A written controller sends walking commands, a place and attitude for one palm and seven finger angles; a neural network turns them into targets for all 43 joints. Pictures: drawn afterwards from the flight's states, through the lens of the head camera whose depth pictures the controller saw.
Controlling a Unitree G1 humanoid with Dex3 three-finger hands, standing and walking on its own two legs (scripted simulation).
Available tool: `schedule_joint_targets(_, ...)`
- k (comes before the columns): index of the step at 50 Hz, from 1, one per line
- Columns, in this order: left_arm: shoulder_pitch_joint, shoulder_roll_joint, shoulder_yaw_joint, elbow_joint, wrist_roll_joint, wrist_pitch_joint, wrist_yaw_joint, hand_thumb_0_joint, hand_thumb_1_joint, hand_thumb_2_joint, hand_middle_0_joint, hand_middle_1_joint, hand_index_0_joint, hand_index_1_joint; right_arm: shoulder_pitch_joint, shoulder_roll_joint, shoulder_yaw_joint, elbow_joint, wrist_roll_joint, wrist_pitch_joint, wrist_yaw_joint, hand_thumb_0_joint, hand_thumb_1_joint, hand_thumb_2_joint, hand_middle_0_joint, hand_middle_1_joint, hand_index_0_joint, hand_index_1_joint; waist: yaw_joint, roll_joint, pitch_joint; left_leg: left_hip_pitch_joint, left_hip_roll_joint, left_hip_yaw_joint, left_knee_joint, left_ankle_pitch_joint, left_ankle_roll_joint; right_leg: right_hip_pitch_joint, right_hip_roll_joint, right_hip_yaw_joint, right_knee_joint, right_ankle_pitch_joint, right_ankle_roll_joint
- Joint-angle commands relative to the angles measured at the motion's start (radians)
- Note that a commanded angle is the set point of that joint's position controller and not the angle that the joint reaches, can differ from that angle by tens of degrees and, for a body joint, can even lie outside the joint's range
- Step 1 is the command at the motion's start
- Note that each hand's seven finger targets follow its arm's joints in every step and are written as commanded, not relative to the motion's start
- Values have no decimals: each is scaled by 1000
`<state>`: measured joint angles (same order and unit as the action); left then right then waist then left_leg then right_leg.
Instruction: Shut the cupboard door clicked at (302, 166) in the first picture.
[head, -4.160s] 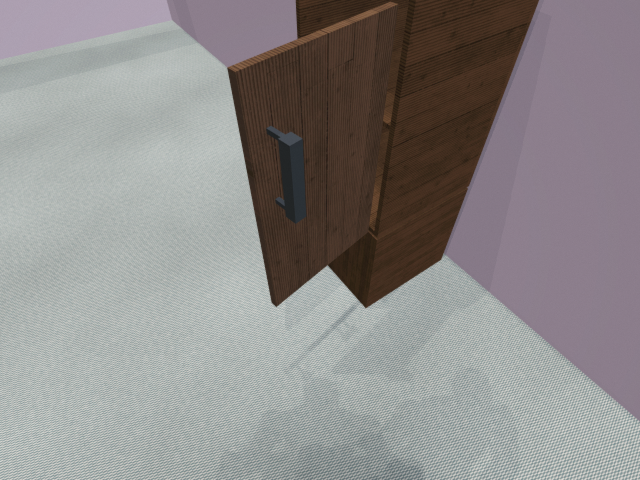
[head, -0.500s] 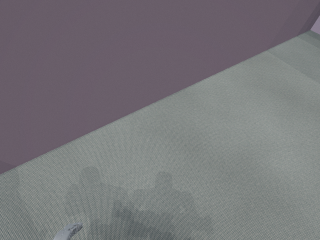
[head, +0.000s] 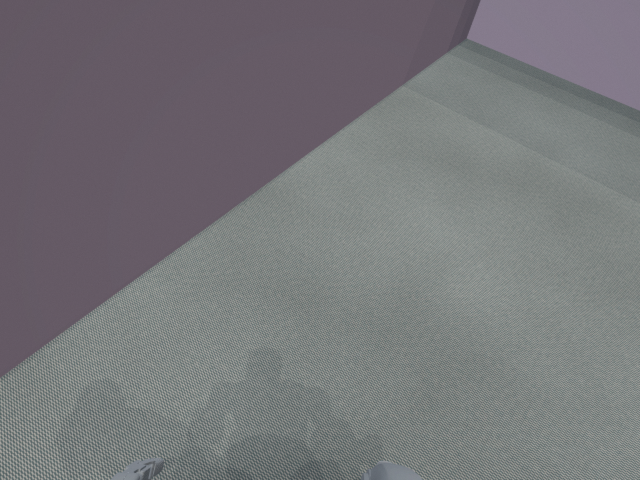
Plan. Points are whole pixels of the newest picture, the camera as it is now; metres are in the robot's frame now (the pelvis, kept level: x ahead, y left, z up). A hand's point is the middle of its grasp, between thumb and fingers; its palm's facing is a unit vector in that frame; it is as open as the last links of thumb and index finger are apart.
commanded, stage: walk around to get in front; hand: left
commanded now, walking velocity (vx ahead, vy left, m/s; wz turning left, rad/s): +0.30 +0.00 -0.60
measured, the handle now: out of the picture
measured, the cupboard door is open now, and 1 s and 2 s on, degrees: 100 100 100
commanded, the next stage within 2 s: walk to a spot facing it in 1.04 s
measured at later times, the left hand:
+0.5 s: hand (239, 395) +0.26 +0.14 -0.20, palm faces -0.28 -0.95 -0.15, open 7.4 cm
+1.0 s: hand (341, 268) +0.50 -0.02 -0.17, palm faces -0.43 -0.88 -0.20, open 7.2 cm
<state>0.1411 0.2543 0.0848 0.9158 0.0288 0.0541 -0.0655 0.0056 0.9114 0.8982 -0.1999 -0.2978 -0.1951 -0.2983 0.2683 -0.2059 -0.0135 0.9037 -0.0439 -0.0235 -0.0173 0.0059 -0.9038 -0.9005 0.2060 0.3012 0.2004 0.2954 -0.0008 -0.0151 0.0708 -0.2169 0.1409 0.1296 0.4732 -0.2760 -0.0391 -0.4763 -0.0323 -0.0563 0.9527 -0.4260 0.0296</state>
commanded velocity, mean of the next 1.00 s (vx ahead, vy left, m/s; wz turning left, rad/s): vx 0.35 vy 0.00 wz -0.37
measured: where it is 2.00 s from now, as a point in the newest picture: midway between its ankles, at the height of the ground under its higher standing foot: (406, 344)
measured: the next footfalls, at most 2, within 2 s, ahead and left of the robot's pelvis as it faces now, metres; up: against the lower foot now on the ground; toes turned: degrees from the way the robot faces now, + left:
right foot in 0.14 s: +0.09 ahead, -0.16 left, +0.00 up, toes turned -11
left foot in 0.42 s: +0.27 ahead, +0.07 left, +0.00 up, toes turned -7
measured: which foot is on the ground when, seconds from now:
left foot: down 0.00-0.12, up 0.14-0.40, down 0.42-0.78, up 0.80-1.00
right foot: up 0.00-0.12, down 0.14-0.42, up 0.44-0.76, down 0.78-1.00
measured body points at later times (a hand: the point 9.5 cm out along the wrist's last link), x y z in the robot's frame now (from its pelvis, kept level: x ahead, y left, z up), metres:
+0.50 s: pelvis +0.17 -0.04 -0.02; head +0.21 -0.02 +0.43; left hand +0.27 +0.19 -0.18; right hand +0.19 -0.30 -0.13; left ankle +0.23 +0.07 -0.74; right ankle +0.05 -0.14 -0.68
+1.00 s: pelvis +0.35 -0.16 +0.00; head +0.39 -0.17 +0.45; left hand +0.52 +0.03 -0.15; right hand +0.27 -0.40 -0.15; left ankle +0.46 -0.04 -0.70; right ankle +0.30 -0.23 -0.74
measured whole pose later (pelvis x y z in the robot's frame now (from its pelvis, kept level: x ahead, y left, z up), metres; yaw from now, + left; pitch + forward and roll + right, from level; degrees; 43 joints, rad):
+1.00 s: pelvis +0.35 -0.16 +0.00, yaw -26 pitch +1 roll +0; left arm 0.20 0.20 0.07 1.01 0.02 -0.05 -0.01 -0.01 0.94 0.90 -0.20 -0.30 -0.20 -0.30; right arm 0.25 -0.19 -0.06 1.01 -0.03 -0.01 0.02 0.01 -0.91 -0.90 0.20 0.30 0.19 0.29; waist -0.04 -0.02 0.05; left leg -0.51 0.15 0.09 0.86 -0.28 -0.06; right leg -0.19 0.02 -0.08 0.43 -0.27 -0.06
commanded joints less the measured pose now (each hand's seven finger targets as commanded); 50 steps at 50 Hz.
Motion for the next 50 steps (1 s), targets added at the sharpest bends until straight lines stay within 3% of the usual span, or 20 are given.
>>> schedule_joint_targets(1, -134, 28, -1, -117, -3, -37, -17, 0, 900, 900, -200, -300, -200, -300, 86, -227, -71, -22, 3, -13, -4, 0, -900, -900, 200, 300, 200, 300, -60, 228, -60, 67, 205, -55, -193, 23, 110, 38, -3, -74, -205, 13, -9)
schedule_joint_targets(3, -101, 38, 4, -104, -1, -41, -16, 0, 900, 900, -200, -300, -200, -300, 69, -234, -73, -20, 2, -8, 0, 0, -900, -900, 200, 300, 200, 300, -36, 215, -59, 29, 201, -13, -134, -19, 91, 148, 21, -106, -312, 37, -21)
schedule_joint_targets(5, 98, 111, 30, -36, 2, -55, -1, 0, 900, 900, -200, -300, -200, -300, 20, -209, -68, -37, 14, -8, 8, 0, -900, -900, 200, 300, 200, 300, 74, 40, -121, -190, 116, 81, 161, -26, 28, 527, 5, -42, -487, 60, -76)
schedule_joint_targets(6, 252, 252, 63, 6, 7, -69, 18, 0, 900, 900, -200, -300, -200, -300, -49, -128, -48, -93, 35, -10, 20, 0, -900, -900, 200, 300, 200, 300, 155, -329, -164, -507, -23, 174, 508, -266, -32, 749, -289, 415, -642, -65, -203)
schedule_joint_targets(7, 333, 290, 72, 26, -17, -68, 37, 0, 900, 900, -200, -300, -200, -300, -182, -146, -47, -148, 28, -8, 18, 0, -900, -900, 200, 300, 200, 300, 207, -260, -114, -617, -31, -16, 677, -409, -29, 663, -416, 637, -737, 0, -295)
schedule_joint_targets(9, 155, 232, 49, -21, -9, -70, 54, 0, 900, 900, -200, -300, -200, -300, -169, -157, -61, -123, 27, -10, 22, 0, -900, -900, 200, 300, 200, 300, 102, -215, -47, -574, 26, -121, 707, -270, -27, 431, -343, 553, -754, -233, -284)
schedule_joint_targets(11, 62, 171, 32, -42, -5, -84, 56, 0, 900, 900, -200, -300, -200, -300, -124, -140, -62, -83, 18, -4, 27, 0, -900, -900, 200, 300, 200, 300, 32, -197, -34, -434, 19, -106, 600, -147, -37, 295, -259, 372, -735, -9, -238)
schedule_joint_targets(16, 61, 180, 34, -15, -3, -98, 42, 0, 900, 900, -200, -300, -200, -300, -73, -88, -52, -59, 21, -20, 35, 0, -900, -900, 200, 300, 200, 300, 0, -112, -67, -199, -69, -18, 229, -28, -38, 253, -179, 282, -668, 153, -215)
schedule_joint_targets(19, 19, 137, 29, -20, -8, -93, 38, 0, 900, 900, -200, -300, -200, -300, 70, -129, -61, -12, 20, -43, 19, 0, -900, -900, 200, 300, 200, 300, -80, -30, -92, 126, -77, 0, 12, 71, -21, 101, -94, 222, -516, 118, -150)
schedule_joint_targets(21, 24, 19, 0, -69, -19, -91, 26, 0, 900, 900, -200, -300, -200, -300, 313, -312, -95, 37, -10, -58, -7, 0, -900, -900, 200, 300, 200, 300, -169, 404, -186, 385, 374, -611, -235, -212, 163, -234, 108, 19, 102, -193, -50)
schedule_joint_targets(23, -95, 43, 6, -87, 3, -107, 22, 0, 900, 900, -200, -300, -200, -300, 251, -250, -78, 21, -5, -55, -8, 0, -900, -900, 200, 300, 200, 300, -137, 196, -63, 238, 387, -604, -246, -110, 225, -343, -9, 100, 354, -69, -57)
schedule_joint_targets(28, -53, -24, -15, -47, 2, -73, -6, 0, 900, 900, -200, -300, -200, -300, 144, -147, -49, 34, 4, -73, -13, 0, -900, -900, 200, 300, 200, 300, -41, 209, -91, 203, 195, -59, -184, 407, 111, -199, -62, 14, 92, 115, -28)
schedule_joint_targets(33, -122, -29, -18, -57, 3, -66, -5, 0, 900, 900, -200, -300, -200, -300, 151, -149, -58, 64, 2, -49, 4, 0, -900, -900, 200, 300, 200, 300, -52, 177, -26, 86, 191, 28, -225, 212, 110, 7, -15, -84, -224, 185, -43)
schedule_joint_targets(36, 2, 16, 0, -18, 5, -75, 3, 0, 900, 900, -200, -300, -200, -300, 120, -161, -56, 68, 6, -36, 5, 0, -900, -900, 200, 300, 200, 300, 31, 102, -84, 30, 170, 67, -26, 302, 81, 296, 33, -114, -372, 191, -73)
schedule_joint_targets(37, 164, 72, 15, 32, 8, -85, 14, 0, 900, 900, -200, -300, -200, -300, 87, -140, -51, 60, 16, -37, 13, 0, -900, -900, 200, 300, 200, 300, 110, 16, -143, -109, 112, 132, 191, 318, 44, 543, 0, -41, -419, 160, -117)
schedule_joint_targets(38, 340, 202, 53, 77, 13, -96, 33, 0, 900, 900, -200, -300, -200, -300, 52, -73, -36, 22, 36, -40, 21, 0, -900, -900, 200, 300, 200, 300, 188, -266, -239, -400, -19, 176, 543, -33, -2, 783, -273, 369, -541, 42, -223)
schedule_joint_targets(39, 366, 252, 59, 87, -18, -91, 43, 0, 900, 900, -200, -300, -200, -300, -22, -85, -41, -22, 36, -39, 20, 0, -900, -900, 200, 300, 200, 300, 190, -275, -206, -538, -54, 18, 766, -362, -6, 734, -418, 613, -711, 55, -302)
schedule_joint_targets(41, 189, 166, 32, 41, -16, -91, 61, 0, 900, 900, -200, -300, -200, -300, -59, -97, -56, -3, 27, -31, 17, 0, -900, -900, 200, 300, 200, 300, 97, -184, -69, -549, 36, -106, 807, -187, -7, 465, -363, 507, -752, -61, -279)
schedule_joint_targets(44, 73, 78, 6, 23, -7, -110, 66, 0, 900, 900, -200, -300, -200, -300, 26, -51, -52, 62, 12, -7, 23, 0, -900, -900, 200, 300, 200, 300, -5, -122, -55, -333, 49, -80, 583, -82, -22, 255, -253, 240, -751, 181, -231)
schedule_joint_targets(50, 135, 95, 10, 87, -10, -130, 52, 0, 900, 900, -200, -300, -200, -300, -50, -22, -49, 33, 15, -19, 44, 0, -900, -900, 200, 300, 200, 300, 9, -71, -37, -256, -23, -24, 219, 54, -19, 316, -199, 180, -745, 226, -220)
